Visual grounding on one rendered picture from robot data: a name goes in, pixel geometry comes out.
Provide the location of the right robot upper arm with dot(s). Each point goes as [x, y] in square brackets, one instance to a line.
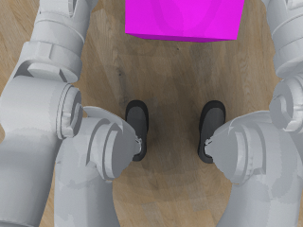
[286, 109]

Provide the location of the left robot foot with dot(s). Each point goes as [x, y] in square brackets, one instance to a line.
[137, 115]

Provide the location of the left robot thigh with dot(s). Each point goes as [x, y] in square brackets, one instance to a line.
[82, 195]

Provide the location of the robot right forearm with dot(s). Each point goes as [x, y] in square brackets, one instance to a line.
[285, 20]

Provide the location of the robot left forearm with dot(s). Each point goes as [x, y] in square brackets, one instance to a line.
[56, 42]

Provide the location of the left robot upper arm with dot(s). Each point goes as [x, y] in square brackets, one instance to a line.
[36, 115]

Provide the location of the carton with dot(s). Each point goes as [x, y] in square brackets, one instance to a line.
[197, 21]

